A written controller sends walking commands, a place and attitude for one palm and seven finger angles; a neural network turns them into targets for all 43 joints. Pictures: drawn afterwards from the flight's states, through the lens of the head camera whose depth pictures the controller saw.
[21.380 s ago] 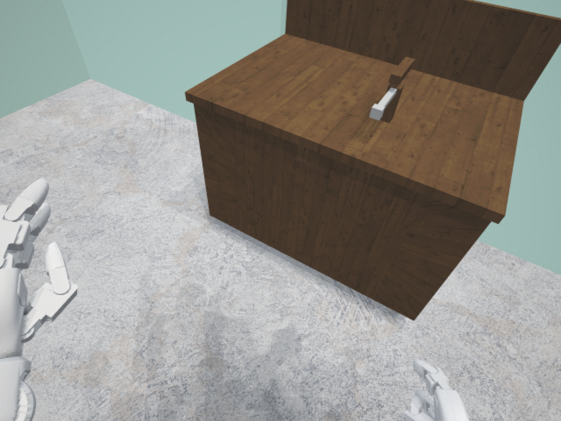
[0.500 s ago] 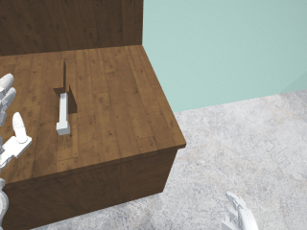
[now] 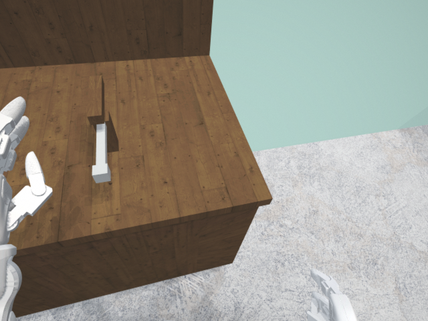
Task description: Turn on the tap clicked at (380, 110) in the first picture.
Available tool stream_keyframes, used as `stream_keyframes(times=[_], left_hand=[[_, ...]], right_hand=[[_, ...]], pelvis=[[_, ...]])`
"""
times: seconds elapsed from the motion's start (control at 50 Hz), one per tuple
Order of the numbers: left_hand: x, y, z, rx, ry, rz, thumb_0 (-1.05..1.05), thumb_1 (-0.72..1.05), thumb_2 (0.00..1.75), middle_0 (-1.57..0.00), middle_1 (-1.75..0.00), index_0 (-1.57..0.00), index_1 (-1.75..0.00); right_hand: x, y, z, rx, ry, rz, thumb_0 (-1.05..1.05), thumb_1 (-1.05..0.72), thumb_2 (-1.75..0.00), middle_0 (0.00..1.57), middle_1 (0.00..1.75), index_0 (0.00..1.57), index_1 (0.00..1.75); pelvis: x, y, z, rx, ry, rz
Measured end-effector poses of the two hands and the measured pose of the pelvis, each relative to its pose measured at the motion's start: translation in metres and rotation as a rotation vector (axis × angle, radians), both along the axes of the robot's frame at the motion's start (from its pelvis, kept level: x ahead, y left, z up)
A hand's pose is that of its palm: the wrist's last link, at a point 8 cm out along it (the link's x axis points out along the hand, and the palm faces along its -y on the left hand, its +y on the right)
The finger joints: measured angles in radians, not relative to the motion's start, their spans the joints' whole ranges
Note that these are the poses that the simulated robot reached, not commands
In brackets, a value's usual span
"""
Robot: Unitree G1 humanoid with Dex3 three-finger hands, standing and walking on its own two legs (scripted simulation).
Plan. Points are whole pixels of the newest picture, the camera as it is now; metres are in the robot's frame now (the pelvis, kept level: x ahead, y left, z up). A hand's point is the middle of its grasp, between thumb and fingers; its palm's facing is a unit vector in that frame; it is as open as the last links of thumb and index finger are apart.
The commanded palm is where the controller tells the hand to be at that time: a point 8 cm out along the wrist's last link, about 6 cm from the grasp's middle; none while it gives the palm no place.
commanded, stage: come to a stop and stand still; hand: left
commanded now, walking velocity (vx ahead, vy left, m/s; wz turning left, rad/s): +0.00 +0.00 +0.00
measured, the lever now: (101, 173) +0.35 +0.27 +0.03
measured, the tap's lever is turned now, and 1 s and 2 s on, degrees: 0 0 0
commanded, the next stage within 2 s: look again from close up in 0.36 s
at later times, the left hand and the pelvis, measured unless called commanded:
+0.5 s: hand (57, 190) +0.23 +0.24 +0.17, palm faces +0.37 -0.86 -0.35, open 7.4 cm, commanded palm +0.17 +0.28 +0.18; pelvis +0.01 +0.00 +0.00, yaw +0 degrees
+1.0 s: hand (38, 165) +0.25 +0.27 +0.19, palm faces +0.42 -0.86 -0.28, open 7.4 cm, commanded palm +0.16 +0.28 +0.17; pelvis +0.00 -0.01 +0.00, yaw +1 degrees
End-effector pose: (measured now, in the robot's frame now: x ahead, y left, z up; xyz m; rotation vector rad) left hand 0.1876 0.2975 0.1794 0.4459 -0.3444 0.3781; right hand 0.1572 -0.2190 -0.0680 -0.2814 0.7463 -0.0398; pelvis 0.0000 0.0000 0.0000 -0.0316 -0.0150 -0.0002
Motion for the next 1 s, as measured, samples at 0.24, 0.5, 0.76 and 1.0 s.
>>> stream_keyframes(times=[0.24, 0.5, 0.76, 1.0], left_hand=[[0.022, -0.006, -0.009, 0.015, 0.108, -0.063, 0.01, 0.89, 0.90, -0.21, -0.31, -0.21, -0.30], [0.003, -0.012, 0.004, -0.005, 0.024, -0.051, 0.01, 0.89, 0.90, -0.21, -0.31, -0.21, -0.30], [0.001, -0.013, -0.014, -0.058, 0.098, -0.039, 0.01, 0.89, 0.90, -0.21, -0.31, -0.21, -0.30], [0.022, 0.015, 0.018, -0.119, 0.078, 0.020, 0.01, 0.89, 0.90, -0.21, -0.31, -0.21, -0.30]], right_hand=[[0.033, 0.004, 0.012, 0.051, -0.101, -0.067, 0.01, -0.91, -0.89, 0.20, 0.30, 0.20, 0.30], [0.030, 0.000, 0.012, 0.009, -0.062, -0.027, 0.01, -0.91, -0.89, 0.20, 0.30, 0.20, 0.30], [0.011, -0.003, 0.011, 0.017, -0.058, -0.057, 0.01, -0.91, -0.89, 0.20, 0.30, 0.20, 0.30], [0.007, -0.015, -0.010, 0.049, -0.011, -0.012, 0.01, -0.91, -0.89, 0.20, 0.30, 0.20, 0.30]], pelvis=[[0.018, 0.004, 0.003, 0.007, 0.025, -0.015], [0.014, -0.001, 0.003, 0.002, 0.011, 0.004], [0.006, -0.001, 0.005, 0.005, 0.005, -0.003], [0.000, -0.011, -0.001, 0.025, 0.006, 0.017]])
